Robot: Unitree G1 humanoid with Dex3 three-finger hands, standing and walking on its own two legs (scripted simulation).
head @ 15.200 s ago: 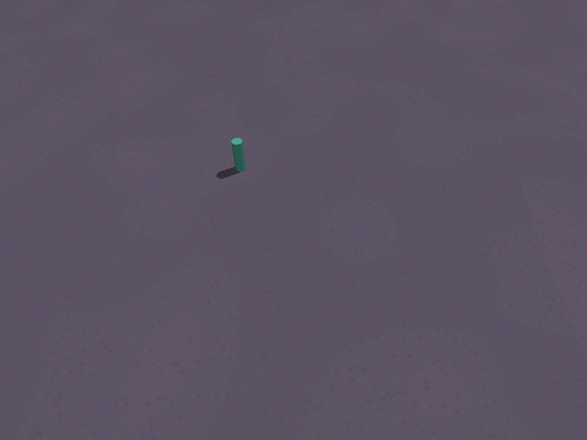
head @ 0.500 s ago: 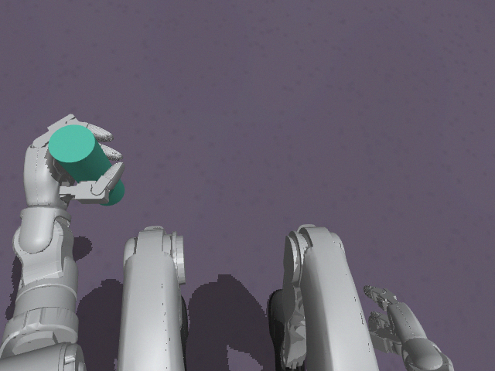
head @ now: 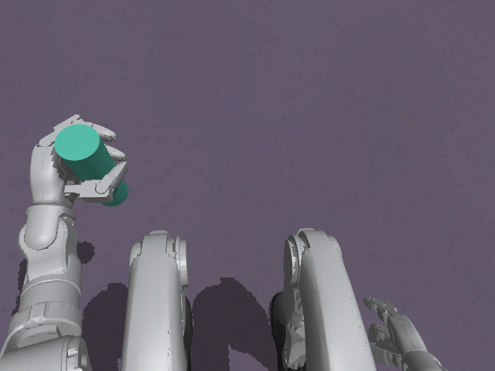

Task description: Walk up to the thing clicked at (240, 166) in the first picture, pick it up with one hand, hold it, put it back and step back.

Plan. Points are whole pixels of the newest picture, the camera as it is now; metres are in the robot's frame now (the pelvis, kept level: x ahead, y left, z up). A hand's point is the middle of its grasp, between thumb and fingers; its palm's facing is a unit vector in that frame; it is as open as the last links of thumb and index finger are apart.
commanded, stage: lift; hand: left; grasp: from the side
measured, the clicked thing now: (98, 171) +0.41 +0.23 -0.04
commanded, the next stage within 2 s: none
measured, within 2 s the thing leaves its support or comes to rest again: neither
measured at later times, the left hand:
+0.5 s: hand (70, 147) +0.39 +0.22 +0.09, palm faces +0.03 -1.00 -0.04, open 7.2 cm
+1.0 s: hand out of the picture +0.37 +0.21 +0.26, palm faces +0.08 -1.00 -0.04, open 7.2 cm
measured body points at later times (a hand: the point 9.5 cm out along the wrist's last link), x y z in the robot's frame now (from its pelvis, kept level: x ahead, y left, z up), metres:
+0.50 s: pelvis +0.01 +0.00 +0.08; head +0.18 +0.03 +0.49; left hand +0.38 +0.27 +0.09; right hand +0.19 -0.25 -0.05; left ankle +0.09 +0.13 -0.35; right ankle +0.09 -0.12 -0.35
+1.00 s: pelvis +0.04 +0.01 +0.22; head +0.15 +0.03 +0.66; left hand +0.36 +0.26 +0.26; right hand +0.23 -0.23 +0.12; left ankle +0.09 +0.13 -0.35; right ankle +0.09 -0.12 -0.35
